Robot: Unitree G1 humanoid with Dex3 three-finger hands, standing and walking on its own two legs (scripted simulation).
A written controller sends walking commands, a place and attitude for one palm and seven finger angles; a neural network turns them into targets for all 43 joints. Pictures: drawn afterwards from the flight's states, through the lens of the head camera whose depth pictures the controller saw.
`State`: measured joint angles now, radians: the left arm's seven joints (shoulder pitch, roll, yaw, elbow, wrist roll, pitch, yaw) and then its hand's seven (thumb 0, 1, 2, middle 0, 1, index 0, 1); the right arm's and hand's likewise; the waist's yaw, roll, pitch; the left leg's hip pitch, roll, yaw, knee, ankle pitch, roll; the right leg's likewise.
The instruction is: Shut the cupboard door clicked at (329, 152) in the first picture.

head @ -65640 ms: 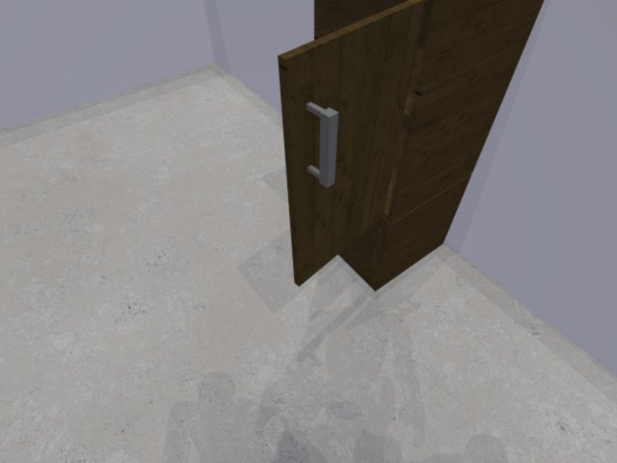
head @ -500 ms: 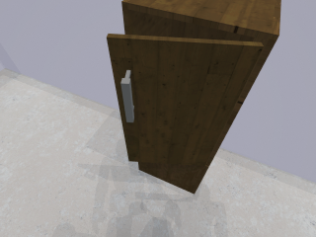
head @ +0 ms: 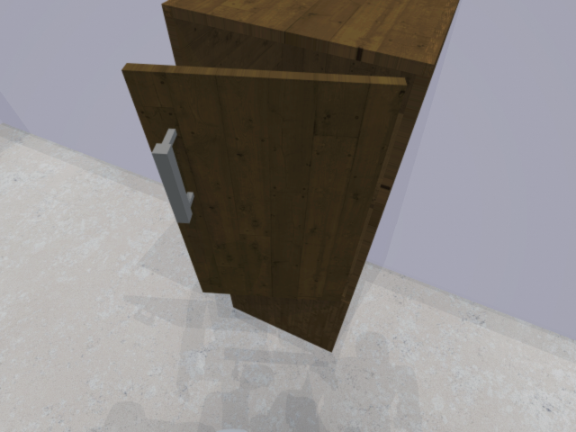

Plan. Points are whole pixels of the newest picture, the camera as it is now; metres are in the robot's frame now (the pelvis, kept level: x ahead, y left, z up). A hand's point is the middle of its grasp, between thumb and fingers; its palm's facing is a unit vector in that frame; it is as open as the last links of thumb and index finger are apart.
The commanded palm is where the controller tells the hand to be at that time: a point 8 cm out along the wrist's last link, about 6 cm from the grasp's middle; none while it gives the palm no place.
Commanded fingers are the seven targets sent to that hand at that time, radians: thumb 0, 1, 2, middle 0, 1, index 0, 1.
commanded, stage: come to a stop and stand still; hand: left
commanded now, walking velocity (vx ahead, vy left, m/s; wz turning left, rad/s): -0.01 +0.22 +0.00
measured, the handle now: (177, 178) +0.44 +0.21 +0.09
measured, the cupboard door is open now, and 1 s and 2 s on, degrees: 21 21 21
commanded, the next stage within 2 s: look again from close up in 1.10 s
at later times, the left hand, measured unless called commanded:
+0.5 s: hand out of the picture +0.01 +0.20 -0.17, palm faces +0.03 -0.97 -0.25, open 7.4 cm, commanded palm none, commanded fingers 0.00 0.90 0.90 -0.20 -0.30 -0.20 -0.30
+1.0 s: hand out of the picture +0.04 +0.21 -0.17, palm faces +0.01 -0.98 -0.18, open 7.3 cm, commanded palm none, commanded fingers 0.00 0.90 0.90 -0.20 -0.30 -0.20 -0.30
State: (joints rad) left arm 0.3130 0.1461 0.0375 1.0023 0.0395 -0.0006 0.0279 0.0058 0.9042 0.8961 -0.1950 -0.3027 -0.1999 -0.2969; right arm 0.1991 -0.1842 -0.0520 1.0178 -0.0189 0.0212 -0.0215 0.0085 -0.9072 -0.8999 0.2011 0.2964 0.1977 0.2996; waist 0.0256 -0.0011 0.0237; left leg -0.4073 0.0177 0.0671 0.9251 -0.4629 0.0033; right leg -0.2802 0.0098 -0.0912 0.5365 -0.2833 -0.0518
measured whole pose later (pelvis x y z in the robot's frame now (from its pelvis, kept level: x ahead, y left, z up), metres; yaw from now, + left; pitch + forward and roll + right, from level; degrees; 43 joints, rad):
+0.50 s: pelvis +0.00 +0.02 +0.00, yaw +1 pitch -1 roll -1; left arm 0.30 0.16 -0.01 1.04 0.01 -0.01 0.05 0.01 0.90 0.90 -0.20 -0.30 -0.20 -0.30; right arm 0.25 -0.20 -0.01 0.99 -0.01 0.00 -0.01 0.00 -0.93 -0.90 0.20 0.30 0.20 0.30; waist 0.00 0.04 0.02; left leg -0.21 -0.07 0.10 0.51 -0.29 0.11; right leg -0.23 -0.01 -0.09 0.53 -0.29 -0.02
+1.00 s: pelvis +0.02 +0.04 +0.01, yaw +0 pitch -1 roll -1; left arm 0.25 0.16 -0.01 1.07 0.00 0.01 0.05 0.01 0.92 0.90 -0.20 -0.30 -0.20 -0.30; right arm 0.29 -0.15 0.03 1.10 -0.01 -0.03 -0.03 0.01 -0.90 -0.90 0.20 0.30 0.20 0.30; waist 0.00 -0.01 0.04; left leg -0.13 -0.11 0.12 0.39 -0.26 0.14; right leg -0.17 -0.04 -0.06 0.46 -0.27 0.02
